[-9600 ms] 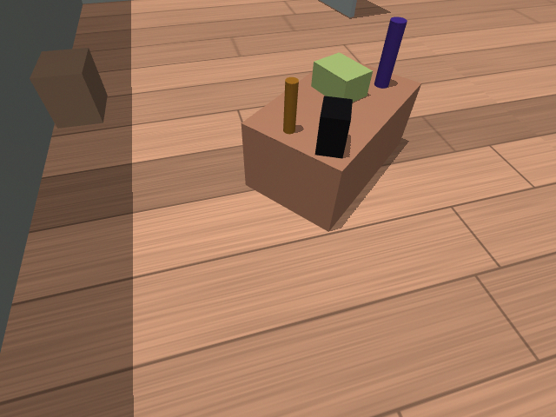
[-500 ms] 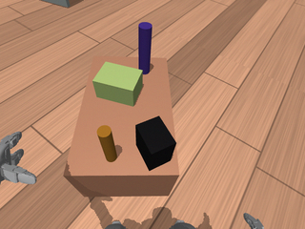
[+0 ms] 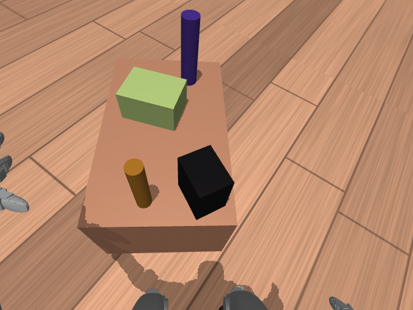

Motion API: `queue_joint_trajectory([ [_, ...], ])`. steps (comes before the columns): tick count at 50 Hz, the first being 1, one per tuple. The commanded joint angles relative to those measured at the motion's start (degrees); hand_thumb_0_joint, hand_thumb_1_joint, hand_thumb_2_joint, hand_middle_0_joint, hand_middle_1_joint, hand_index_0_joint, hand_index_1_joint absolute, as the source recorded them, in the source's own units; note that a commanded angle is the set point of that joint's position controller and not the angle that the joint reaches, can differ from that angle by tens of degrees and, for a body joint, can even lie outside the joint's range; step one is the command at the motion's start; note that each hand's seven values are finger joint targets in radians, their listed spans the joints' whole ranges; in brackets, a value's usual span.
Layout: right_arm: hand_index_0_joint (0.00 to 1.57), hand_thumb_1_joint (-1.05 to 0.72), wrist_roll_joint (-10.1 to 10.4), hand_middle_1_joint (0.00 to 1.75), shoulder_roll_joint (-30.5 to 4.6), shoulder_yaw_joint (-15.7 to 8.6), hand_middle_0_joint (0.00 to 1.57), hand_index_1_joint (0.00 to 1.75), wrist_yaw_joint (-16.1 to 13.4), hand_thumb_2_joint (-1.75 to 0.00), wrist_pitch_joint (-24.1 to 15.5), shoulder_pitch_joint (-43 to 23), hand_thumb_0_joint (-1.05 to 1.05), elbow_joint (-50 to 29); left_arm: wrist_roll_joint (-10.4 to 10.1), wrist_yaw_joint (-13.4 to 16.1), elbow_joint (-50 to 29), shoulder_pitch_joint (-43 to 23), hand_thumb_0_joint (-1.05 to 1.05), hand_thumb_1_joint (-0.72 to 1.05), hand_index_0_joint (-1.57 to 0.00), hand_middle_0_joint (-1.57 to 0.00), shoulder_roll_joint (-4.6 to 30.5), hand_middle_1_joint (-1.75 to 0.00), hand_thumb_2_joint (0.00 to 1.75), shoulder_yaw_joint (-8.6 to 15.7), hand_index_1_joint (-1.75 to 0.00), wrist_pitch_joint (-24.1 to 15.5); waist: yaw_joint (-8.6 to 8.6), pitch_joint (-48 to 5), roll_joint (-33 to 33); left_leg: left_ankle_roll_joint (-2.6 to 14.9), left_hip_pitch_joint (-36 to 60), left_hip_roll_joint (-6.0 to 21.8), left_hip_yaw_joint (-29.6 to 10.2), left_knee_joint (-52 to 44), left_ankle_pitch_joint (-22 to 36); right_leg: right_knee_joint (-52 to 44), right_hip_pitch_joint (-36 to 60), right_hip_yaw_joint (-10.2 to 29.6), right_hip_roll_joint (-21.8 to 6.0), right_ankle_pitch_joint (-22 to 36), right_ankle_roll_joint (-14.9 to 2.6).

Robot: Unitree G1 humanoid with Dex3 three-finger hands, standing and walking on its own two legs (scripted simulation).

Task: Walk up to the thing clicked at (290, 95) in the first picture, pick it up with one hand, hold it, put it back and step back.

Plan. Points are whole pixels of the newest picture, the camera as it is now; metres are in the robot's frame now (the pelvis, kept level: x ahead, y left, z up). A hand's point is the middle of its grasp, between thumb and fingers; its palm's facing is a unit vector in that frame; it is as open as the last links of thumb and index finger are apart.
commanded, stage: go down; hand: left
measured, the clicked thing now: (139, 186) +0.46 +0.16 -0.23
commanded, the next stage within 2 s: approach in 0.46 s
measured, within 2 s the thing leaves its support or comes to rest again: neither
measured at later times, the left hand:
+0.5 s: hand (11, 162) +0.38 +0.35 +0.03, palm faces +0.12 -0.99 -0.10, open 17.3 cm
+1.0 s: hand (64, 174) +0.42 +0.31 -0.08, palm faces +0.05 -1.00 +0.07, open 17.6 cm
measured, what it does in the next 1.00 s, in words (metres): lowers itself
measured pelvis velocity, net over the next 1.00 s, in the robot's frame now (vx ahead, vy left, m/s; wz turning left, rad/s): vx -0.02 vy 0.01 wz -0.02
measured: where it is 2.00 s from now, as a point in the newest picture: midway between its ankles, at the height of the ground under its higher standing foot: outside the picture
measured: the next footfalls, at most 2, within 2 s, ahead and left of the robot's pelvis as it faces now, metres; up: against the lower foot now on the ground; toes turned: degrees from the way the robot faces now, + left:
none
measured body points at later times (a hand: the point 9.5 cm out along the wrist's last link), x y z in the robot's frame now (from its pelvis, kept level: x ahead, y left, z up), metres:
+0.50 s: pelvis +0.01 +0.01 +0.00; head +0.09 +0.04 +0.44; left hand +0.37 +0.40 +0.04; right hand +0.07 -0.28 -0.10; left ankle +0.01 +0.12 -0.68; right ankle +0.03 -0.14 -0.68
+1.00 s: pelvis -0.02 +0.01 -0.10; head +0.14 +0.06 +0.31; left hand +0.41 +0.36 -0.08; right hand +0.07 -0.28 -0.19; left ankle +0.01 +0.13 -0.68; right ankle +0.03 -0.14 -0.68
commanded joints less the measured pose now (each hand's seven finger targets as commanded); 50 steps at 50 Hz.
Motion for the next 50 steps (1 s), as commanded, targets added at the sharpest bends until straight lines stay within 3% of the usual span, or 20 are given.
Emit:
queue_joint_trajectory([
  [1,0.20,-0.87,0.1,0.30,-10.8,-3.7,0.20,0.30,-1.1,-0.89,-1.5,5.3,0.00,-4.5,-1.6,-0.3,-9.8,-16.3,0.00,-0.48,-0.05,-0.07,22.0,0.00,0.02,4.3,0.00,-4.4,0.35,-19.4,8.0,1.26,12.5,-1.9,0.6,-7.5,16.6,-6.4,9.8,0.4,1.4,12.4,-2.08],
  [4,0.20,-0.87,-0.1,0.30,-10.8,-3.6,0.20,0.30,-1.2,-0.89,-1.1,5.8,0.00,-4.2,-1.4,-0.6,-9.6,-17.4,0.00,-0.46,-0.05,-0.07,23.4,0.00,0.02,4.9,-0.01,-4.8,0.17,-20.0,8.5,1.38,13.1,-1.8,0.5,-6.6,19.5,-6.2,9.5,0.3,1.4,14.7,-2.01],
  [8,0.20,-0.87,0.1,0.30,-10.7,-3.6,0.20,0.30,-0.9,-0.89,-0.6,5.3,0.00,-4.3,-1.5,-0.9,-8.3,-17.4,0.00,-0.48,-0.05,-0.07,21.9,0.00,0.03,3.7,-0.01,-5.3,0.14,-17.3,10.1,0.93,13.1,-1.5,-0.1,-7.5,16.9,-5.9,6.1,-0.3,1.8,11.4,-2.40],
  [14,0.20,-0.88,0.1,0.30,-10.9,-3.4,0.20,0.30,-0.9,-0.89,-0.2,5.6,0.00,-5.0,-2.1,-1.1,-8.3,-18.1,0.00,-0.48,-0.04,-0.07,23.7,0.00,0.03,5.4,-0.01,-6.1,0.18,-19.6,7.6,1.32,11.1,-1.6,0.2,-6.7,17.5,-5.8,9.3,0.1,1.6,12.8,-2.12],
  [17,0.20,-0.88,0.1,0.30,-10.8,-3.4,0.20,0.30,-0.7,-0.90,0.0,6.7,0.00,-3.3,-2.4,-1.7,-6.9,-18.8,0.00,-0.50,-0.05,-0.07,21.2,0.00,0.02,3.4,-0.01,-6.2,-0.46,-18.1,9.0,1.02,12.1,-1.4,-0.3,-6.9,17.0,-5.5,6.3,-0.2,1.8,11.5,-2.32],
  [19,0.20,-0.88,-0.1,0.30,-11.5,-3.7,0.20,0.30,-0.9,-0.89,0.0,6.2,0.00,-4.6,-2.1,-1.2,-10.3,-20.6,0.00,-0.50,-0.05,-0.07,25.6,0.00,0.02,6.1,-0.01,-6.7,0.25,-21.6,10.5,1.05,14.0,-1.4,0.0,-6.1,20.1,-5.4,7.5,0.0,1.5,13.8,-2.28],
  [25,0.20,-0.88,-0.1,0.30,-11.3,-3.6,0.20,0.30,-0.6,-0.90,0.3,6.9,0.00,-3.7,-2.3,-1.6,-7.3,-20.1,0.00,-0.52,-0.05,-0.07,22.7,0.00,0.03,4.6,-0.02,-6.6,-0.53,-19.2,9.5,0.79,13.4,-0.9,-0.9,-6.5,20.1,-5.0,5.5,-0.6,2.0,12.8,-2.47],
  [28,0.20,-0.89,-0.2,0.30,-11.4,-3.5,0.20,0.30,-0.5,-0.89,0.4,7.0,0.00,-3.4,-2.3,-1.9,-8.4,-21.4,0.00,-0.54,-0.06,-0.10,23.7,-0.02,0.02,4.8,-0.05,-7.1,-0.13,-19.3,11.3,0.56,14.5,-0.8,-1.0,-6.4,20.9,-4.9,4.2,-0.8,2.0,12.6,-2.53],
  [30,0.20,-0.88,-0.3,0.30,-11.3,-3.1,0.20,0.30,-0.4,-0.89,0.4,7.3,0.00,-3.2,-2.8,-2.0,-5.4,-21.1,0.00,-0.57,-0.06,-0.08,23.3,0.00,0.00,5.3,-0.02,-7.5,-0.77,-18.1,9.1,0.81,12.5,-0.7,-1.1,-5.8,19.7,-4.6,3.6,-0.8,2.1,12.0,-2.44],
  [32,0.20,-0.87,-0.4,0.30,-10.8,-2.9,0.20,0.30,-0.2,-0.89,0.2,6.2,0.00,-4.1,-3.2,-1.9,-4.7,-21.4,0.00,-0.54,-0.06,-0.08,22.8,0.00,0.00,5.9,-0.01,-9.0,-0.83,-16.1,5.8,1.60,6.8,-1.4,-0.1,-4.9,14.3,-4.7,5.1,0.1,1.7,9.9,-2.13],
  [36,0.20,-0.87,-0.6,0.30,-10.3,-2.4,0.20,0.30,0.7,-0.89,-0.4,4.9,0.00,-3.7,-5.6,-3.6,0.7,-21.4,0.00,-0.56,-0.06,-0.08,15.3,0.00,0.00,2.9,-0.02,-13.3,-2.79,-13.8,4.2,1.80,1.4,-1.4,-0.1,-1.0,11.1,-1.4,-1.4,0.4,1.6,7.9,-2.06],
  [38,0.20,-0.87,-0.7,0.30,-10.5,-2.3,0.20,0.30,1.5,-0.89,-0.7,3.6,0.00,-3.8,-7.1,-4.1,-0.5,-23.2,0.00,-0.59,-0.06,-0.08,16.3,-0.01,0.00,4.7,-0.03,-17.1,-1.91,-14.8,6.1,1.32,-0.7,-1.3,-0.6,1.4,10.1,1.8,-5.5,0.2,1.4,6.2,-2.41],
  [41,0.20,-0.88,-0.9,0.30,-10.6,-1.6,0.20,0.30,2.5,-0.89,-0.9,2.1,0.00,-4.6,-10.4,-5.9,0.6,-25.2,0.00,-0.61,-0.06,-0.09,14.5,-0.02,0.00,5.6,-0.04,-22.8,-2.77,-18.7,7.1,0.78,-2.9,-1.0,-1.9,6.9,9.9,8.3,-13.6,-0.4,1.8,4.4,-2.57],
  [44,0.20,-0.89,-1.7,0.30,-10.5,-0.7,0.20,0.30,3.2,-0.89,-1.0,1.5,0.00,-4.7,-12.4,-7.5,0.8,-27.0,0.00,-0.58,-0.05,-0.09,14.7,-0.03,0.02,6.7,-0.06,-28.3,-2.83,-26.3,8.7,0.63,-8.1,-1.6,-2.5,14.9,12.4,16.2,-19.4,-0.6,1.6,5.3,-2.87],
  [45,0.20,-0.89,-2.1,0.30,-11.2,-0.9,0.20,0.30,3.2,-0.89,-1.0,1.1,0.00,-5.3,-12.5,-7.6,-0.1,-28.1,0.00,-0.57,-0.05,-0.08,17.3,-0.04,0.03,8.7,-0.07,-29.9,-2.79,-28.7,10.2,0.63,-9.1,-1.6,-2.6,17.5,14.5,18.7,-21.2,-0.6,1.4,6.6,-2.94],
  [47,0.20,-0.89,-2.4,0.30,-11.3,-0.4,0.20,0.30,3.5,-0.89,-0.6,1.0,0.00,-4.7,-13.2,-8.6,0.3,-29.6,0.00,-0.55,-0.04,-0.07,15.2,-0.06,0.06,7.5,-0.09,-32.3,-2.83,-31.8,12.1,0.50,-11.0,-1.6,-3.3,21.5,15.5,23.5,-26.8,-0.8,1.3,5.9,-3.40],
  [49,0.20,-0.89,-3.2,0.30,-11.9,-0.5,0.20,0.30,3.8,-0.90,-0.2,0.6,0.00,-4.3,-12.9,-8.7,0.8,-30.2,0.00,-0.53,-0.03,-0.07,16.0,-0.07,0.08,8.7,-0.10,-34.1,-2.79,-33.6,15.0,-0.02,-11.6,-1.2,-3.8,24.8,17.1,27.8,-31.9,-1.2,1.0,5.0,-3.67],
  [50,0.20,-0.89,-3.5,0.30,-12.6,-0.9,0.20,0.30,3.9,-0.90,0.0,1.4,0.00,-3.5,-12.4,-8.2,-0.7,-31.9,0.00,-0.53,-0.03,-0.07,19.3,-0.07,0.08,11.1,-0.10,-35.0,-2.35,-35.5,15.7,-0.04,-12.0,-1.0,-4.1,26.1,17.4,29.9,-33.6,-1.5,1.1,4.6,-3.79],
])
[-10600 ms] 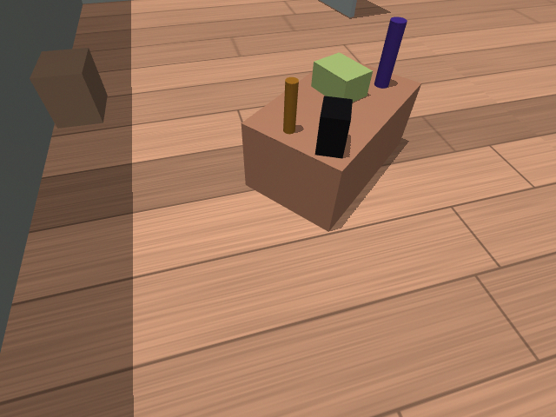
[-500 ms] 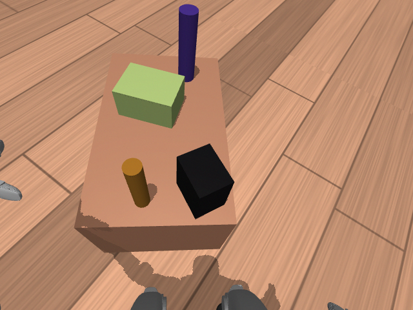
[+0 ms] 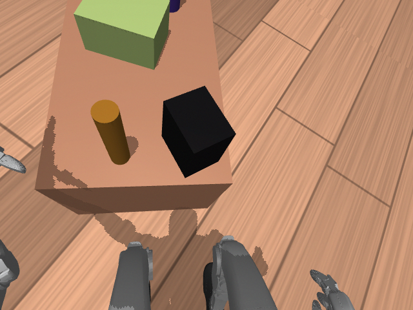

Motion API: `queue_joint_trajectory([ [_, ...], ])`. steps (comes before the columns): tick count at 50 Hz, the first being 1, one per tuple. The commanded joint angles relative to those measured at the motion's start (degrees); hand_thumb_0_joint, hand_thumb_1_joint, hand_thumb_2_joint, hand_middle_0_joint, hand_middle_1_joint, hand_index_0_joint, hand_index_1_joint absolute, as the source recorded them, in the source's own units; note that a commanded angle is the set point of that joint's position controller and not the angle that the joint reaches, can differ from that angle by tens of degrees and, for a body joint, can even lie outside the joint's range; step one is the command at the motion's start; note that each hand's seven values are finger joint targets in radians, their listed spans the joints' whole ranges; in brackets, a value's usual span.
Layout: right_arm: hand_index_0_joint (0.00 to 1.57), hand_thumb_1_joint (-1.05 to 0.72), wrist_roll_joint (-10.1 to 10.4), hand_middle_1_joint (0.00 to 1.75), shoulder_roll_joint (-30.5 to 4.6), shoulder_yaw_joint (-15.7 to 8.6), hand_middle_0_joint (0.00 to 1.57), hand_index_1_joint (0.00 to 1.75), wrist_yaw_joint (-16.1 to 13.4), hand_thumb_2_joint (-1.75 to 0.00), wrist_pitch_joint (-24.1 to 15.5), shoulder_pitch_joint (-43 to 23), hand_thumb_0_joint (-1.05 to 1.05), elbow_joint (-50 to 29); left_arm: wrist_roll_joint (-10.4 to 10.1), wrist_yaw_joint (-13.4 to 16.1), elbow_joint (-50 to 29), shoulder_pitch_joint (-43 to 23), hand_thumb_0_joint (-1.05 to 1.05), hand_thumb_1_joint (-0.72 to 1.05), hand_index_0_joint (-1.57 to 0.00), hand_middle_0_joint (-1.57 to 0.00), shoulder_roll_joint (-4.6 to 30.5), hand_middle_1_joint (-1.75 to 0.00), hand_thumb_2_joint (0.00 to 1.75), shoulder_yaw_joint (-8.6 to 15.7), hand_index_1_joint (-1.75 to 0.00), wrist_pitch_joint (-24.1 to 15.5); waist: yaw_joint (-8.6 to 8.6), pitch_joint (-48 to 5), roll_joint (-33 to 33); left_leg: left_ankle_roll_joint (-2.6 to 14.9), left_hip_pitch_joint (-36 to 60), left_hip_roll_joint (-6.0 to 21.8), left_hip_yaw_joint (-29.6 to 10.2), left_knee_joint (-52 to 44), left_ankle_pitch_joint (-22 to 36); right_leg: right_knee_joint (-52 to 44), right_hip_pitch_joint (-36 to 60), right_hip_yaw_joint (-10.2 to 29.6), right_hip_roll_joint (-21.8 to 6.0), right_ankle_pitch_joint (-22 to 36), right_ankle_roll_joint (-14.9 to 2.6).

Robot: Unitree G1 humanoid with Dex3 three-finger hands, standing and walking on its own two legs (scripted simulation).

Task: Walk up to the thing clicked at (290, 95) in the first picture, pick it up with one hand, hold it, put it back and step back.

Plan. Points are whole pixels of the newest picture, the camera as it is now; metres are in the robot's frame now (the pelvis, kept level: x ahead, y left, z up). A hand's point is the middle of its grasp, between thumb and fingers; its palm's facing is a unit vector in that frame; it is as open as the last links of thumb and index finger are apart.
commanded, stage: approach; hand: left
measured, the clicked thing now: (114, 137) +0.48 +0.17 -0.12
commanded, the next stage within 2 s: close in in 0.14 s
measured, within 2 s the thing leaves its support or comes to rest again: neither
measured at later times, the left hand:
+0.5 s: hand (91, 154) +0.45 +0.22 -0.16, palm faces +0.03 -1.00 +0.02, open 17.6 cm
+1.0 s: hand (109, 151) +0.46 +0.18 -0.16, palm faces +0.05 -1.00 +0.00, open 17.6 cm
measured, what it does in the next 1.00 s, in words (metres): lowers itself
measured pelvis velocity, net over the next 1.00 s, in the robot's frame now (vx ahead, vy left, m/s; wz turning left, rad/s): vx -0.04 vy -0.01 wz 0.00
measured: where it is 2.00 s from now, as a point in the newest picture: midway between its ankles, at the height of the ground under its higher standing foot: outside the picture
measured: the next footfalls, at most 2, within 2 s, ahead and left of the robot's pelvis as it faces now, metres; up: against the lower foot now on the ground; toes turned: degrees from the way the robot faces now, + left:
none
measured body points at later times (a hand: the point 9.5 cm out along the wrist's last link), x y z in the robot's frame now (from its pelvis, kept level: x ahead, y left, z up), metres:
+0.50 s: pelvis -0.06 -0.01 -0.18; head +0.14 +0.02 +0.23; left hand +0.44 +0.27 -0.16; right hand +0.02 -0.27 -0.30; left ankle +0.03 +0.12 -0.58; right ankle +0.05 -0.14 -0.58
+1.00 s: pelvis -0.04 -0.01 -0.16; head +0.16 +0.02 +0.24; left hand +0.45 +0.24 -0.15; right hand +0.04 -0.29 -0.29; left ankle +0.03 +0.12 -0.58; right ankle +0.05 -0.14 -0.58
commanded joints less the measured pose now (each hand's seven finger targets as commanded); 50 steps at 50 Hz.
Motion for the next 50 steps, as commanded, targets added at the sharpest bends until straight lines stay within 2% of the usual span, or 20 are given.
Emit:
queue_joint_trajectory([
  [1,0.20,-0.89,-1.0,0.30,-11.3,-3.4,0.20,0.30,-0.1,-0.90,-0.5,6.4,0.00,-1.4,-0.6,-0.2,-10.2,-18.5,0.00,-0.53,-0.03,-0.06,21.2,-0.08,0.09,5.4,-0.11,-8.0,2.32,-31.8,17.9,-0.46,21.3,-0.6,-2.3,-1.0,25.3,4.6,-2.5,-1.0,1.6,11.7,-4.33],
  [3,0.20,-0.90,-1.9,0.30,-11.3,-3.8,0.20,0.30,0.2,-0.90,-0.2,6.5,0.00,-1.6,0.0,-0.2,-12.7,-22.2,0.00,-0.55,-0.03,-0.06,18.6,-0.09,0.08,4.0,-0.11,-9.1,1.40,-36.2,20.5,-0.57,20.3,-0.6,-2.0,2.2,25.3,7.9,-4.7,-0.8,1.3,12.1,-4.40],
  [4,0.20,-0.90,-2.1,0.30,-11.2,-3.6,0.20,0.30,0.4,-0.90,-0.1,6.3,0.00,-1.7,0.2,0.3,-12.2,-21.6,0.00,-0.56,-0.03,-0.07,19.3,-0.09,0.08,5.0,-0.12,-9.1,1.84,-37.6,20.3,-0.41,18.9,-0.7,-1.8,3.6,25.5,9.2,-4.8,-0.7,1.3,12.6,-4.41],
  [8,0.20,-0.91,-2.8,0.30,-11.4,-3.9,0.20,0.30,1.2,-0.90,0.4,6.0,0.00,-1.6,2.2,1.5,-11.9,-25.6,0.00,-0.60,-0.04,-0.07,15.8,-0.09,0.05,2.0,-0.11,-8.3,-0.25,-39.9,17.8,0.27,11.1,-1.0,-1.1,9.1,22.1,13.9,-6.9,-0.1,1.0,12.8,-4.17],
  [10,0.20,-0.91,-3.1,0.30,-11.6,-3.9,0.20,0.30,1.6,-0.90,0.8,6.3,0.00,-1.3,3.8,3.2,-10.6,-25.4,0.00,-0.61,-0.05,-0.07,17.5,-0.08,0.05,2.9,-0.10,-7.3,0.30,-41.0,18.0,0.30,8.8,-1.2,-0.9,11.3,22.2,16.2,-8.2,-0.2,0.9,12.8,-4.17],
  [11,0.20,-0.91,-3.0,0.30,-11.6,-4.0,0.20,0.30,2.0,-0.90,1.1,6.8,0.00,-1.2,4.3,3.7,-9.4,-25.1,0.00,-0.61,-0.05,-0.07,16.1,-0.08,0.04,2.3,-0.10,-6.6,-0.36,-41.5,16.0,0.63,6.9,-1.3,-0.6,12.9,21.3,16.7,-8.1,0.0,0.8,13.0,-3.95],
  [12,0.20,-0.90,-3.0,0.30,-11.1,-3.9,0.20,0.30,2.3,-0.90,1.3,6.7,0.00,-1.4,4.7,4.2,-10.1,-26.6,0.00,-0.61,-0.06,-0.08,14.0,-0.09,0.03,0.5,-0.10,-6.3,-0.93,-40.9,15.8,0.65,3.8,-1.5,-0.3,13.7,19.1,17.7,-8.1,0.1,0.7,12.2,-3.95],
  [15,0.20,-0.90,-2.9,0.30,-10.6,-3.9,0.20,0.30,3.1,-0.89,1.7,6.3,0.00,-1.5,5.4,6.8,-12.3,-29.2,0.00,-0.61,-0.09,-0.08,15.1,-0.09,0.00,1.1,-0.08,-5.4,-0.74,-40.6,12.8,1.31,-5.1,-2.1,1.2,16.9,10.6,18.4,-6.9,1.8,0.2,7.6,-3.16],
  [18,0.20,-0.89,-2.6,0.30,-9.6,-3.7,0.20,0.30,4.2,-0.89,2.1,5.6,0.00,-1.5,5.9,9.7,-16.3,-33.2,0.00,-0.61,-0.09,-0.08,11.8,-0.09,0.00,-2.0,-0.07,-4.9,-1.03,-39.0,13.7,1.20,-8.9,-2.2,1.7,17.2,1.5,19.2,-10.0,2.1,0.0,0.2,-3.01],
  [19,0.20,-0.89,-2.4,0.30,-9.6,-3.9,0.20,0.30,4.4,-0.89,2.2,5.9,0.00,-1.0,5.9,11.2,-16.8,-33.6,0.00,-0.61,-0.09,-0.07,12.7,-0.09,0.00,-1.3,-0.07,-4.9,-0.59,-38.8,13.2,1.34,-10.4,-2.3,2.0,17.7,-0.7,18.9,-10.2,2.4,0.0,-1.7,-2.84],
  [24,0.20,-0.89,-1.4,0.30,-9.5,-4.5,0.20,0.30,5.1,-0.89,3.7,6.2,0.00,-1.1,7.8,16.3,-21.1,-33.6,0.00,-0.61,-0.09,-0.07,12.2,-0.09,0.00,-2.6,-0.07,-3.8,0.14,-40.6,12.2,1.59,-12.1,-2.6,2.2,17.3,-3.3,19.1,-9.7,1.7,0.0,-4.2,-2.90],
  [27,0.20,-0.89,-0.4,0.30,-9.6,-5.3,0.20,0.30,5.1,-0.89,4.7,5.8,0.00,-1.5,8.3,17.9,-21.3,-32.3,0.00,-0.61,-0.08,-0.06,8.4,-0.07,0.00,-5.5,-0.05,-2.0,-0.41,-37.8,11.8,1.74,-11.5,-2.5,1.3,15.7,-6.3,18.9,-12.8,0.6,0.0,-5.7,-3.06],
  [34,0.20,-0.89,1.2,0.30,-9.4,-5.6,0.20,0.30,5.2,-0.89,6.3,5.9,0.00,-2.3,7.4,19.9,-20.9,-27.3,0.00,-0.59,-0.09,-0.05,2.8,-0.06,0.00,-8.0,-0.02,0.3,-0.38,-33.1,9.6,1.79,-12.4,-2.5,-0.1,14.9,-4.2,19.9,-15.9,-1.0,0.2,-2.9,-3.54],
  [37,0.20,-0.89,1.3,0.30,-9.1,-5.6,0.20,0.30,5.6,-0.89,6.8,5.3,0.00,-2.5,7.1,20.6,-19.9,-26.5,0.00,-0.58,-0.10,-0.06,-1.5,-0.07,0.00,-10.2,-0.03,0.2,-1.09,-30.7,10.0,1.62,-12.2,-2.3,-0.5,15.1,-2.8,20.5,-17.4,-1.0,0.2,-1.5,-3.62],
  [39,0.20,-0.89,1.2,0.30,-8.9,-5.7,0.20,0.30,5.6,-0.89,7.1,5.6,0.00,-2.4,7.6,21.5,-20.5,-26.4,0.00,-0.61,-0.11,-0.07,0.5,-0.07,0.00,-8.9,-0.02,-0.5,-0.14,-32.3,9.2,1.81,-12.4,-2.5,0.5,16.0,-0.9,20.0,-14.6,-0.5,0.1,-0.1,-3.45],
  [41,0.20,-0.90,0.9,0.30,-8.6,-5.9,0.20,0.30,5.9,-0.89,7.3,5.0,0.00,-2.8,7.6,21.9,-23.2,-29.0,0.00,-0.61,-0.11,-0.07,-0.7,-0.06,0.00,-10.3,-0.02,-1.4,-0.60,-34.1,10.2,1.72,-12.0,-2.4,1.1,16.6,0.1,20.3,-14.2,0.0,0.2,0.5,-3.55],
  [44,0.20,-0.90,0.6,0.30,-8.5,-6.3,0.20,0.30,5.8,-0.89,7.5,5.2,0.00,-2.3,7.7,22.7,-23.9,-28.5,0.00,-0.61,-0.10,-0.07,-0.3,-0.06,0.00,-9.8,-0.02,-2.1,-0.16,-36.1,10.1,1.81,-11.8,-2.6,1.7,17.2,0.9,19.4,-11.4,0.8,0.1,1.1,-3.28],
  [45,0.20,-0.90,0.7,0.30,-8.6,-6.4,0.20,0.30,5.9,-0.90,7.6,5.2,0.00,-2.5,7.7,22.9,-21.5,-26.6,0.00,-0.61,-0.10,-0.07,-2.6,-0.05,0.00,-10.6,-0.02,-1.9,-0.42,-36.1,9.8,1.64,-11.1,-2.6,1.6,17.0,2.0,19.9,-11.8,0.4,0.1,2.1,-3.44],
  [48,0.20,-0.91,0.5,0.30,-8.9,-6.8,0.20,0.30,5.8,-0.90,8.2,5.1,0.00,-2.5,8.0,23.2,-23.4,-26.8,0.00,-0.60,-0.10,-0.07,-3.8,-0.05,0.00,-11.8,-0.02,-2.2,-0.18,-38.5,11.5,1.33,-7.4,-2.6,1.5,16.8,5.3,20.2,-11.9,0.3,0.0,4.9,-3.72],
  [50,0.20,-0.91,0.4,0.30,-9.0,-6.9,0.20,0.30,5.9,-0.90,8.5,5.4,0.00,-1.9,8.2,23.7,-26.6,-28.3,0.00,-0.59,-0.09,-0.07,-1.3,-0.04,0.00,-10.3,-0.01,-2.6,0.62,-40.5,12.7,1.13,-6.1,-2.6,1.4,17.2,8.1,21.2,-10.9,0.2,0.0,7.1,-3.91],
])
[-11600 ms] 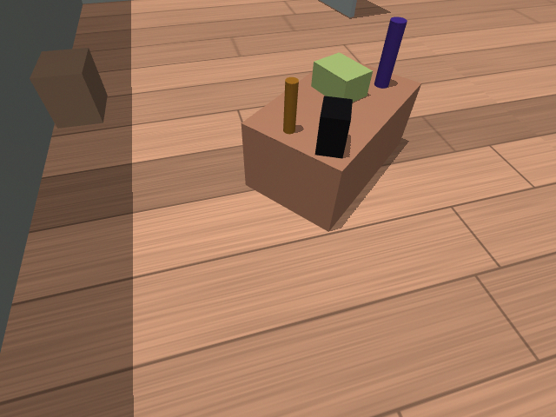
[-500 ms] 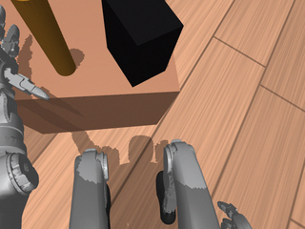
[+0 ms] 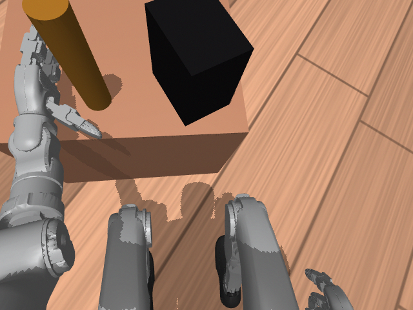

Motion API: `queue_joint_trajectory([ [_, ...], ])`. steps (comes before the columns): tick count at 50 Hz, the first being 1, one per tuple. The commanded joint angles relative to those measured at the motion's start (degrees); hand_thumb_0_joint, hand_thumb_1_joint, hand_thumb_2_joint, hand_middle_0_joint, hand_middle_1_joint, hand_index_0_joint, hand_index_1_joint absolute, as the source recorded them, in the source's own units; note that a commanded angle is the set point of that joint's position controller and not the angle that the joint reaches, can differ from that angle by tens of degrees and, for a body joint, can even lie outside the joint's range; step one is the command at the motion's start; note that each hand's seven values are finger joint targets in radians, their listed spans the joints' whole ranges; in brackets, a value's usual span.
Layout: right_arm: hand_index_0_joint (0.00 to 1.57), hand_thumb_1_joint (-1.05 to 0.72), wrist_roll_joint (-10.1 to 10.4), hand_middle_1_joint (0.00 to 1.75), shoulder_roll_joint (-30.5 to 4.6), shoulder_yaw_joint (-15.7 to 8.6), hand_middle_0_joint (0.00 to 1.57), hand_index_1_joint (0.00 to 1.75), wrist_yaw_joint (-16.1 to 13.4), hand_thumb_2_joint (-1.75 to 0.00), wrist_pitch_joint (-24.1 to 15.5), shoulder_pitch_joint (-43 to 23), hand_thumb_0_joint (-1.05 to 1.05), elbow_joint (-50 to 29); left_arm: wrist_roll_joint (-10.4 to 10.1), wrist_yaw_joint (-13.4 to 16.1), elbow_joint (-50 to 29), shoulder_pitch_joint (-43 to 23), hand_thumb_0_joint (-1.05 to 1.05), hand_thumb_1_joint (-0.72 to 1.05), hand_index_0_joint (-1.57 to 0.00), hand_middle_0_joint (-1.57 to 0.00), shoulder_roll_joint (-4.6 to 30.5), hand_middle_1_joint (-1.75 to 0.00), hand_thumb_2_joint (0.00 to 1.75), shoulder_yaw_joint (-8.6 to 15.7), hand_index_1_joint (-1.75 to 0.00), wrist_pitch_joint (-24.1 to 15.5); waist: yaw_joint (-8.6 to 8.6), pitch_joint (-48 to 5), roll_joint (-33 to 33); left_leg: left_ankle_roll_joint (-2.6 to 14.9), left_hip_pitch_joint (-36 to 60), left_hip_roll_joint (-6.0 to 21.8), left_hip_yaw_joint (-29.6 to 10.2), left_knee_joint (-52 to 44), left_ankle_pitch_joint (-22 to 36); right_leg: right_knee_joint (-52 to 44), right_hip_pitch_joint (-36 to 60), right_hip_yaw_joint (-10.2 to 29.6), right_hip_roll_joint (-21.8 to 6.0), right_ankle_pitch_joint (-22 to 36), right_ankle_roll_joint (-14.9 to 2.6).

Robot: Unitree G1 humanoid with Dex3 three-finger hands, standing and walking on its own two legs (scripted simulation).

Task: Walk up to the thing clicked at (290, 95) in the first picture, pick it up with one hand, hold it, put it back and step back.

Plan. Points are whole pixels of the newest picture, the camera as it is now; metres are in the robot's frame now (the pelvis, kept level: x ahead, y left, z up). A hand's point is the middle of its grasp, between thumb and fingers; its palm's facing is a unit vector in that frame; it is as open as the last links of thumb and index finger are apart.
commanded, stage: rest palm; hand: left
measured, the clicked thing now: (79, 64) +0.52 +0.18 +0.04
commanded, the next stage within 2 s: close in 0.04 s
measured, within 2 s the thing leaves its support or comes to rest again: leaves its support in 1.42 s
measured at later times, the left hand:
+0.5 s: hand (79, 77) +0.51 +0.19 +0.02, palm faces +0.06 -1.00 -0.01, open 14.5 cm
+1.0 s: hand (82, 71) +0.52 +0.18 +0.02, palm faces +0.05 -1.00 -0.01, open 7.6 cm
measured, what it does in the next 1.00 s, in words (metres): stands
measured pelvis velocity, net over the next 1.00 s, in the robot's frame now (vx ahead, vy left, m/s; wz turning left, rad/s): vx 0.00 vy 0.00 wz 0.00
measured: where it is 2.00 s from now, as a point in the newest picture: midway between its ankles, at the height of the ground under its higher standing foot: (186, 291)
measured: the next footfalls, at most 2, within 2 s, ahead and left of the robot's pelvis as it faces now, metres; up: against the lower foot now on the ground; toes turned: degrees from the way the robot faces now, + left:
none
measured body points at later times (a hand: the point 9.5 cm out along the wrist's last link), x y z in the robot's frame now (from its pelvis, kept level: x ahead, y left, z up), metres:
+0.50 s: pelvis +0.00 +0.00 +0.00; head +0.21 +0.02 +0.40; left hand +0.50 +0.24 +0.02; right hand +0.10 -0.27 -0.13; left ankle +0.08 +0.13 -0.42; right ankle +0.10 -0.13 -0.42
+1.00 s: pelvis +0.00 +0.00 +0.00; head +0.20 +0.03 +0.40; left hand +0.51 +0.23 +0.02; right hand +0.07 -0.27 -0.12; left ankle +0.08 +0.13 -0.42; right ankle +0.10 -0.13 -0.42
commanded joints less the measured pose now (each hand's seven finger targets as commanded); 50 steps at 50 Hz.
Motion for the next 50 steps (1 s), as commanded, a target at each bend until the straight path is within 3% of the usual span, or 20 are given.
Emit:
queue_joint_trajectory([
  [1,0.20,-0.91,-0.2,0.30,-10.4,-3.6,0.20,0.30,-0.4,-0.90,-0.2,9.1,0.00,-2.2,-0.4,0.9,-13.3,-20.4,0.00,-0.60,-0.09,-0.07,11.9,-0.05,0.00,1.1,-0.02,-4.5,-0.07,-39.4,8.5,2.24,26.6,-0.8,2.3,-13.5,14.0,-11.9,24.2,-1.2,1.2,13.6,-3.11],
  [4,0.20,-0.91,-0.1,0.30,-10.1,-3.8,0.20,0.30,-0.3,-0.90,0.0,8.5,0.00,-2.1,-0.7,1.2,-10.6,-18.0,0.00,-0.58,-0.11,-0.11,9.0,-0.04,0.00,0.5,-0.03,-4.4,-0.67,-36.0,5.7,2.57,23.7,-0.9,2.5,-13.1,12.8,-12.6,23.7,-1.0,1.2,12.9,-2.91],
  [6,0.20,-0.91,-0.2,0.30,-10.1,-3.9,0.20,0.30,-0.4,-0.90,0.2,8.2,0.00,-2.0,-0.3,1.3,-11.8,-19.2,0.00,-0.60,-0.11,-0.11,11.2,-0.04,0.00,1.0,-0.03,-4.9,-0.30,-35.7,5.1,2.74,22.2,-0.8,2.9,-12.6,11.4,-12.8,24.5,-0.3,1.2,11.9,-2.75],
  [7,0.20,-0.91,-0.3,0.30,-9.9,-3.9,0.20,0.30,-0.3,-0.90,0.4,7.6,0.00,-2.4,-0.3,1.2,-12.3,-19.3,0.00,-0.59,-0.11,-0.11,10.1,-0.02,0.00,0.4,-0.02,-5.2,-0.42,-35.0,5.1,2.75,22.0,-0.8,2.8,-12.9,10.4,-12.8,23.7,-0.4,1.2,11.0,-2.78],
  [8,0.20,-0.90,-0.3,0.30,-10.0,-3.9,0.20,0.30,-0.2,-0.90,0.3,7.7,0.00,-2.4,-0.6,1.1,-12.1,-19.8,0.00,-0.51,-0.19,-0.19,9.1,-0.10,0.00,0.0,-0.10,-5.3,-0.60,-35.8,4.8,2.74,22.4,-0.8,2.8,-12.6,10.7,-12.6,24.1,-0.3,1.1,11.3,-2.79],
  [11,0.20,-0.90,-0.2,0.30,-10.1,-4.0,0.20,0.30,-0.3,-0.89,0.6,8.0,0.00,-2.7,-0.5,1.2,-11.0,-20.1,0.00,-0.46,-0.36,-0.34,11.5,-0.25,0.10,1.7,-0.22,-5.4,-0.51,-36.7,3.2,2.94,21.4,-0.9,2.8,-12.4,10.1,-12.9,25.1,-0.2,1.2,10.7,-2.56],
  [17,0.20,-0.91,-0.3,0.30,-10.1,-3.9,0.20,0.30,-0.4,-0.89,1.1,8.2,0.00,-3.1,-0.2,1.3,-10.8,-22.2,0.00,-0.35,-0.49,-0.47,9.8,-0.35,0.19,-0.2,-0.33,-4.8,-0.74,-37.2,5.7,2.57,24.0,-0.9,2.6,-13.4,10.3,-12.9,23.8,-0.4,1.1,10.6,-2.89],
  [19,0.20,-0.90,-0.3,0.30,-10.0,-4.1,0.20,0.30,-0.4,-0.89,1.3,8.4,0.00,-3.2,-0.2,1.6,-13.3,-24.2,0.00,-0.33,-0.52,-0.51,11.6,-0.39,0.22,0.6,-0.36,-4.9,-0.23,-38.0,6.1,2.53,24.3,-0.8,2.7,-13.7,9.2,-13.2,23.9,-0.3,1.2,9.5,-2.91],
  [21,0.20,-0.91,-0.2,0.30,-9.9,-4.0,0.20,0.30,-0.4,-0.89,1.4,8.7,0.00,-3.2,-0.1,1.6,-10.9,-22.3,0.00,-0.30,-0.58,-0.56,9.3,-0.44,0.26,-0.6,-0.42,-4.3,-1.11,-37.3,5.3,2.58,23.9,-0.8,2.4,-13.8,9.9,-13.1,24.4,-0.7,1.2,10.4,-2.86],
  [23,0.20,-0.91,-0.1,0.30,-9.9,-4.1,0.20,0.30,-0.6,-0.90,1.5,8.9,0.00,-3.1,-0.2,1.9,-11.9,-23.3,0.00,-0.28,-0.62,-0.61,11.2,-0.48,0.29,0.6,-0.46,-4.2,-0.67,-37.7,4.7,2.86,22.9,-0.9,2.8,-13.2,10.3,-13.5,25.3,-0.1,1.1,10.9,-2.72],
  [29,0.20,-0.91,0.1,0.30,-10.0,-4.0,0.20,0.30,-0.5,-0.89,2.0,9.4,0.00,-3.6,0.5,2.4,-10.3,-23.1,0.00,-0.13,-0.80,-0.78,10.7,-0.65,0.44,0.2,-0.62,-3.9,-1.22,-35.6,5.9,2.51,23.9,-0.6,1.9,-15.0,9.6,-13.2,23.5,-1.0,1.1,10.1,-2.99],
  [31,0.20,-0.91,0.2,0.30,-10.1,-4.1,0.20,0.30,-0.4,-0.89,2.0,9.6,0.00,-3.6,0.6,2.8,-11.3,-23.9,0.00,-0.09,-0.86,-0.85,12.2,-0.71,0.50,1.3,-0.69,-3.9,-0.34,-36.8,6.7,2.42,25.5,-0.5,1.8,-15.3,9.5,-13.2,22.9,-0.9,1.2,9.8,-3.10],
  [32,0.20,-0.91,0.1,0.30,-9.8,-3.9,0.20,0.30,-0.4,-0.89,2.0,9.9,0.00,-3.5,0.6,2.7,-10.7,-24.3,0.00,-0.06,-0.89,-0.88,10.6,-0.74,0.52,-0.2,-0.71,-3.8,-1.36,-36.4,6.6,2.54,24.8,-0.6,2.1,-15.0,9.8,-13.4,23.5,-0.9,1.2,10.2,-3.03],
  [36,0.20,-0.91,0.1,0.30,-9.9,-3.8,0.20,0.30,-0.4,-0.89,2.0,10.2,0.00,-3.3,0.8,3.4,-8.5,-24.1,0.00,0.05,-1.01,-1.00,12.2,-0.85,0.63,1.4,-0.83,-3.7,-1.31,-34.6,4.9,2.89,22.3,-0.6,2.4,-14.8,8.3,-14.1,24.2,-0.6,1.2,9.1,-2.75],
  [42,0.20,-0.90,-0.1,0.30,-9.9,-3.9,0.20,0.30,-0.1,-0.89,2.0,10.3,0.00,-3.3,1.5,3.4,-6.7,-23.1,0.00,0.23,-1.19,-1.18,11.0,-1.03,0.78,0.3,-1.00,-4.2,-1.71,-33.9,4.8,2.93,21.4,-0.7,2.6,-14.6,7.6,-14.3,24.0,-0.5,1.3,8.4,-2.73],
  [43,0.20,-0.91,-0.1,0.30,-10.1,-3.8,0.20,0.30,-0.1,-0.89,2.0,10.5,0.00,-3.2,1.6,3.6,-8.5,-24.8,0.00,0.26,-1.23,-1.21,13.1,-1.07,0.81,1.3,-1.04,-4.5,-1.33,-35.0,6.0,2.86,21.7,-0.7,2.7,-14.4,8.3,-13.6,23.7,-0.7,1.4,9.0,-2.87],
  [45,0.20,-0.91,-0.1,0.30,-10.2,-3.7,0.20,0.30,-0.1,-0.90,2.1,10.3,0.00,-3.3,1.7,3.6,-7.7,-24.8,0.00,0.33,-1.28,-1.27,11.7,-1.17,0.92,0.3,-1.15,-4.4,-1.62,-34.0,6.4,2.70,22.8,-0.6,2.2,-14.9,8.1,-13.4,22.5,-0.9,1.3,9.0,-3.01],
  [47,0.20,-0.91,0.0,0.30,-10.2,-3.7,0.20,0.30,0.0,-0.90,2.2,10.3,0.00,-3.4,1.7,3.6,-6.3,-23.4,0.00,0.40,-1.35,-1.34,11.8,-1.27,1.07,1.1,-1.25,-4.3,-1.76,-33.9,6.3,2.65,22.5,-0.6,2.0,-14.9,8.2,-13.0,22.1,-1.2,1.3,9.0,-2.96],
  [49,0.20,-0.91,-0.1,0.30,-10.4,-3.9,0.20,0.30,-0.1,-0.90,2.4,10.8,0.00,-3.3,1.9,4.1,-8.4,-24.0,0.00,0.40,-1.42,-1.41,15.2,-1.36,1.15,3.5,-1.35,-4.6,-0.66,-35.4,5.5,2.87,21.2,-0.7,2.6,-14.3,8.5,-13.2,24.2,-1.0,1.4,9.3,-2.84],
  [50,0.20,-0.91,0.0,0.30,-10.1,-3.5,0.20,0.30,0.0,-0.90,2.5,10.3,0.00,-3.5,2.0,3.9,-6.1,-22.8,0.00,0.40,-1.46,-1.44,13.3,-1.39,1.17,2.1,-1.38,-4.3,-1.13,-33.9,5.6,2.82,21.3,-0.7,2.4,-14.7,7.5,-13.2,23.3,-1.1,1.3,8.3,-2.86],
])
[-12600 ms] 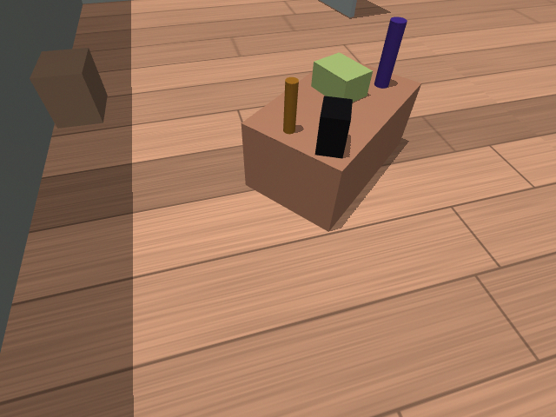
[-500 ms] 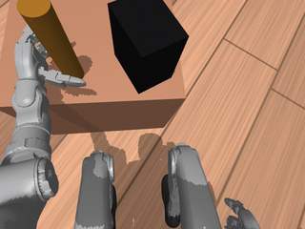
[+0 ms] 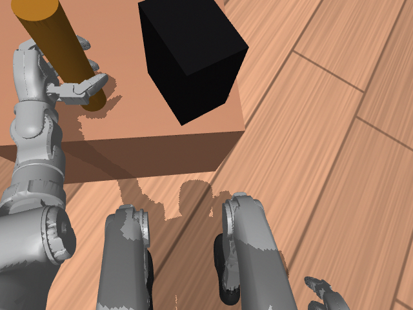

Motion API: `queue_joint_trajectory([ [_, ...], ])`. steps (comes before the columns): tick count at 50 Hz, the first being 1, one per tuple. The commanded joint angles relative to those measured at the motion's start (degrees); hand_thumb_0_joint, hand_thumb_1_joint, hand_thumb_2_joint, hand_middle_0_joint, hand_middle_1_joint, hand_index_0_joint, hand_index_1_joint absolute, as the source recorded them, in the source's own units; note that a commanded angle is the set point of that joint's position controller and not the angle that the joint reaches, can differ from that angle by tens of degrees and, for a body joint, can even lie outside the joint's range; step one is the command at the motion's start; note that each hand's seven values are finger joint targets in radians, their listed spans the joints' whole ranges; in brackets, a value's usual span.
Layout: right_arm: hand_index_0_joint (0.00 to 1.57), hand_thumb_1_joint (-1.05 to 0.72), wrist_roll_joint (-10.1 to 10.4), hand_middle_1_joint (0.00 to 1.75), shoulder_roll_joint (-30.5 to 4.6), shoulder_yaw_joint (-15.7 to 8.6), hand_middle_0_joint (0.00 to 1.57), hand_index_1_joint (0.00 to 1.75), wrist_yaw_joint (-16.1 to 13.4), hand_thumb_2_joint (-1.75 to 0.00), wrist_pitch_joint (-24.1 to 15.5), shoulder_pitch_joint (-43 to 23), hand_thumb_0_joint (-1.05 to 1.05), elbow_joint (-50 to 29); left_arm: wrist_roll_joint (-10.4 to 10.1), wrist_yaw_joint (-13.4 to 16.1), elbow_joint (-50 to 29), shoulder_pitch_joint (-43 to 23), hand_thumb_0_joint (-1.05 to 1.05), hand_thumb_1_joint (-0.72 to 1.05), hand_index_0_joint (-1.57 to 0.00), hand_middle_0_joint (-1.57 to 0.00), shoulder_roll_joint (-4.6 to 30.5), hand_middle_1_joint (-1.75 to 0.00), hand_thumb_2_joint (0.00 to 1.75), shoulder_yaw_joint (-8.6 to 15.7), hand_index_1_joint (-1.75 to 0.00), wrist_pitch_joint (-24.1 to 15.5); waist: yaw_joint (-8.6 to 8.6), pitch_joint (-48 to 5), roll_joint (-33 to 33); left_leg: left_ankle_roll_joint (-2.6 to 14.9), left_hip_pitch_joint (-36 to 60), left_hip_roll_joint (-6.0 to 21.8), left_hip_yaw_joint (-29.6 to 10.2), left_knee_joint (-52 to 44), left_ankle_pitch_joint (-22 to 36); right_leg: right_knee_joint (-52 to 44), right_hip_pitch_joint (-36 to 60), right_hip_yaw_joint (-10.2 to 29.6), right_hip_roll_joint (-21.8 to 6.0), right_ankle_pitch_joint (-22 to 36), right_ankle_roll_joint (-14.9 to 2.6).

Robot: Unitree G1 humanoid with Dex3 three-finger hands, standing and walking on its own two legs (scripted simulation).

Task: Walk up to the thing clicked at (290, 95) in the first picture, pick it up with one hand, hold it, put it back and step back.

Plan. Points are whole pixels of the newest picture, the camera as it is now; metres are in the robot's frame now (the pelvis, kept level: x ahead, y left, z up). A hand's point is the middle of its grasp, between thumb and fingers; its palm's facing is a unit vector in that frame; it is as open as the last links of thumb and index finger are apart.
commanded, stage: settle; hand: left
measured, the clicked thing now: (72, 64) +0.52 +0.18 +0.04
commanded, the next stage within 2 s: lift in 1.34 s
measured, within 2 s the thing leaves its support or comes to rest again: leaves its support in 0.42 s
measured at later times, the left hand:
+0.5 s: hand (69, 73) +0.51 +0.18 +0.03, palm faces +0.07 -1.00 -0.06, open 8.0 cm
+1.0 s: hand (54, 45) +0.53 +0.19 +0.07, palm faces +0.06 -1.00 -0.04, open 8.1 cm
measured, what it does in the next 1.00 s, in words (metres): rises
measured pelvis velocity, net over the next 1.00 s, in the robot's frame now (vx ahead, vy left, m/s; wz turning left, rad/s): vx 0.02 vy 0.00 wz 0.00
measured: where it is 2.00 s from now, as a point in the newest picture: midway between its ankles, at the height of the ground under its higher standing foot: (186, 289)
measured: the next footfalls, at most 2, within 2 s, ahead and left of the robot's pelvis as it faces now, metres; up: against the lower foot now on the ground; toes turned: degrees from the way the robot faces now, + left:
none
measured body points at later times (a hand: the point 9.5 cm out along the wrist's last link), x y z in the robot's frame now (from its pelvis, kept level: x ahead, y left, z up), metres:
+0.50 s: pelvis +0.00 +0.00 +0.03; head +0.21 +0.02 +0.43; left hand +0.50 +0.24 +0.04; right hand +0.08 -0.27 -0.10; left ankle +0.08 +0.13 -0.42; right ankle +0.10 -0.13 -0.42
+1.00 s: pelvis +0.02 +0.00 +0.07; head +0.22 +0.02 +0.48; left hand +0.52 +0.24 +0.08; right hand +0.09 -0.27 -0.05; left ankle +0.08 +0.13 -0.42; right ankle +0.10 -0.13 -0.42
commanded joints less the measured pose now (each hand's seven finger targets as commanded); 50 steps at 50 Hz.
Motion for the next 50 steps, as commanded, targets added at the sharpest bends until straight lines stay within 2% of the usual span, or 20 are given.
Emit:
queue_joint_trajectory([
  [1,0.20,-0.90,0.0,0.30,-10.7,-3.4,0.20,0.30,-0.4,-0.90,-0.6,9.6,0.00,-2.7,-0.6,0.8,-10.3,-19.3,0.00,0.45,-1.42,-1.40,11.0,-1.47,1.25,1.3,-1.45,-3.3,-0.74,-34.7,6.0,2.29,21.2,-0.8,1.6,-14.2,8.5,-12.0,22.2,-1.9,1.1,9.1,-3.33],
  [4,0.20,-0.90,0.2,0.30,-11.0,-3.7,0.20,0.30,-0.5,-0.90,-0.4,9.2,0.00,-3.2,0.0,1.1,-11.6,-19.7,0.00,0.51,-1.48,-1.46,13.3,-1.55,1.36,2.2,-1.53,-2.9,-0.46,-35.2,6.8,2.39,21.6,-0.8,1.4,-14.8,6.1,-12.4,21.7,-1.8,1.0,7.3,-3.23],
  [6,0.20,-0.90,0.2,0.30,-11.0,-3.8,0.20,0.30,-0.6,-0.90,-0.2,9.5,0.00,-3.4,0.4,1.6,-14.1,-20.6,0.00,0.49,-1.51,-1.48,14.8,-1.59,1.40,2.8,-1.58,-2.7,0.09,-37.7,6.9,2.43,22.7,-0.9,1.8,-14.6,8.1,-12.5,23.7,-1.6,0.9,9.1,-3.20],
  [7,0.20,-0.90,0.2,0.30,-10.7,-3.8,0.20,0.30,-0.5,-0.90,-0.1,9.7,0.00,-3.4,0.6,1.6,-12.4,-19.0,0.00,0.47,-1.53,-1.50,12.6,-1.61,1.41,1.7,-1.60,-2.2,-0.47,-38.4,6.0,2.35,23.1,-0.8,1.7,-14.6,9.1,-12.6,24.2,-1.6,1.0,9.8,-3.22],
  [11,0.20,-0.90,0.5,0.30,-10.7,-4.0,0.20,0.30,-0.9,-0.90,0.0,10.0,0.00,-3.5,0.0,2.1,-18.4,-21.8,0.00,0.39,-1.55,-1.53,15.6,-1.65,1.45,2.7,-1.65,-1.6,0.36,-40.6,6.7,2.63,23.8,-0.9,2.5,-14.6,10.5,-14.0,27.5,-0.9,1.0,11.2,-3.11],
  [14,0.20,-0.91,0.6,0.30,-10.3,-4.0,0.20,0.30,-1.0,-0.90,-0.1,10.1,0.00,-3.4,-0.6,2.1,-20.4,-23.5,0.00,0.36,-1.57,-1.54,13.7,-1.68,1.46,1.1,-1.68,-0.9,-0.41,-41.3,7.8,2.56,25.9,-0.7,2.1,-15.6,10.4,-14.9,27.7,-0.8,1.0,11.0,-3.12],
  [15,0.20,-0.90,0.8,0.30,-10.3,-4.2,0.20,0.30,-1.1,-0.90,0.0,10.3,0.00,-3.4,-0.9,2.5,-22.7,-24.9,0.00,0.34,-1.57,-1.56,15.9,-1.69,1.46,2.4,-1.69,-1.0,-0.03,-42.1,7.8,2.60,25.7,-0.7,2.3,-16.1,9.4,-15.7,28.8,-0.5,1.0,10.1,-3.06],
  [20,0.20,-0.91,1.3,0.30,-10.0,-4.1,0.20,0.30,-1.6,-0.90,-0.3,9.3,0.00,-3.8,-1.8,2.5,-23.9,-23.8,0.00,0.29,-1.57,-1.55,14.2,-1.72,1.50,-0.2,-1.72,-0.1,-0.31,-41.6,8.2,2.59,29.2,-0.4,1.7,-18.9,8.3,-18.2,29.0,-0.2,1.1,8.9,-3.16],
  [21,0.20,-0.91,1.3,0.30,-9.8,-4.1,0.20,0.30,-1.7,-0.90,-0.4,9.9,0.00,-3.7,-1.9,2.8,-26.0,-25.2,0.00,0.27,-1.57,-1.55,15.6,-1.72,1.49,0.4,-1.72,-0.2,-0.23,-42.0,8.3,2.57,29.5,-0.3,1.8,-19.5,8.2,-19.1,30.6,0.1,1.2,8.6,-3.07],
  [23,0.20,-0.91,1.5,0.30,-9.8,-3.7,0.20,0.30,-1.9,-0.90,-0.6,9.6,0.00,-3.5,-2.3,2.6,-21.8,-22.1,0.00,0.27,-1.57,-1.56,12.8,-1.73,1.50,-1.1,-1.73,0.6,-0.96,-40.8,7.4,2.59,30.5,-0.2,1.4,-19.9,9.9,-19.3,30.1,-0.2,1.1,10.4,-3.15],
  [26,0.20,-0.91,1.7,0.30,-9.6,-3.5,0.20,0.30,-2.1,-0.90,-0.8,9.6,0.00,-3.6,-2.6,2.8,-24.6,-22.8,0.00,0.24,-1.57,-1.55,15.2,-1.73,1.50,-0.3,-1.73,0.2,0.00,-41.6,9.4,2.58,33.2,-0.2,1.5,-20.7,12.9,-20.2,31.5,0.0,1.1,12.6,-3.31],
  [29,0.20,-0.91,1.6,0.30,-9.4,-3.3,0.20,0.30,-2.1,-0.90,-0.9,9.6,0.00,-2.7,-2.8,3.0,-20.0,-20.2,0.00,0.23,-1.55,-1.52,13.0,-1.72,1.50,-0.9,-1.72,0.5,-0.58,-36.8,7.6,2.65,33.2,0.0,1.1,-21.9,12.4,-21.5,30.1,-0.2,1.2,12.1,-3.31],
  [32,0.20,-0.91,1.6,0.30,-9.8,-3.4,0.20,0.30,-2.0,-0.90,-1.0,9.3,0.00,-3.2,-2.7,2.8,-22.1,-22.0,0.00,0.24,-1.55,-1.53,15.4,-1.70,1.49,0.0,-1.70,-0.3,0.15,-38.9,10.0,2.25,37.3,0.2,0.3,-23.3,13.8,-21.4,29.9,-0.6,1.3,12.6,-3.61],
  [35,0.20,-0.91,1.4,0.30,-9.5,-3.1,0.20,0.30,-1.7,-0.90,-0.9,9.7,0.00,-3.1,-2.5,2.1,-18.4,-20.5,0.00,0.24,-1.54,-1.51,13.2,-1.69,1.48,-1.2,-1.69,0.0,-0.30,-38.2,9.1,2.38,37.3,-0.1,0.6,-23.5,16.5,-22.3,31.8,-0.5,1.2,14.9,-3.62],
  [37,0.20,-0.90,1.6,0.30,-9.6,-3.3,0.20,0.30,-1.7,-0.90,-0.9,9.6,0.00,-2.9,-2.7,1.9,-16.2,-19.8,0.00,0.27,-1.53,-1.50,13.6,-1.68,1.49,-0.3,-1.68,-0.1,0.07,-36.7,8.2,2.49,36.3,-0.1,0.9,-23.9,16.2,-23.0,32.0,-0.5,1.3,14.8,-3.56],
  [39,0.20,-0.90,1.7,0.30,-9.9,-3.5,0.20,0.30,-1.4,-0.90,-0.8,9.9,0.00,-3.5,-2.6,1.6,-17.0,-20.1,0.00,0.29,-1.53,-1.50,12.7,-1.68,1.49,-0.7,-1.67,-0.6,0.13,-37.3,9.3,2.03,38.9,0.0,-0.1,-25.5,16.3,-22.8,31.0,-0.9,1.2,14.4,-3.79],
  [40,0.20,-0.90,1.6,0.30,-10.2,-3.7,0.20,0.30,-1.4,-0.90,-0.6,9.6,0.00,-3.6,-2.4,1.5,-17.6,-20.2,0.00,0.28,-1.53,-1.50,14.3,-1.68,1.48,-0.1,-1.67,-0.7,0.72,-38.2,10.2,1.98,40.4,0.1,0.0,-25.8,16.1,-23.2,30.7,-0.9,1.3,13.9,-3.85],
  [43,0.20,-0.91,1.7,0.30,-9.8,-3.5,0.20,0.30,-1.3,-0.90,-0.7,9.8,0.00,-3.6,-2.8,1.0,-16.6,-20.5,0.00,0.28,-1.53,-1.49,12.9,-1.68,1.48,-0.7,-1.67,-0.9,-0.17,-38.3,8.9,2.15,40.1,0.0,0.1,-25.5,17.7,-23.4,32.3,-1.0,1.3,15.6,-3.70],
  [46,0.20,-0.91,1.6,0.30,-9.7,-3.5,0.20,0.30,-1.4,-0.90,-0.8,10.4,0.00,-3.6,-3.1,1.1,-19.0,-21.7,0.00,0.27,-1.52,-1.49,15.0,-1.68,1.48,0.4,-1.67,-1.2,-0.03,-40.0,8.5,2.51,39.6,-0.2,0.8,-25.5,18.1,-24.5,35.3,-0.5,1.4,16.5,-3.47],
  [50,0.20,-0.90,1.7,0.30,-9.5,-3.4,0.20,0.30,-1.5,-0.90,-1.0,10.3,0.00,-3.3,-3.4,0.9,-18.7,-21.6,0.00,0.29,-1.50,-1.47,13.5,-1.66,1.49,-0.8,-1.66,-1.1,-0.14,-39.9,8.5,2.49,41.3,-0.2,0.6,-26.0,19.8,-25.1,35.9,-0.4,1.4,17.9,-3.49],
])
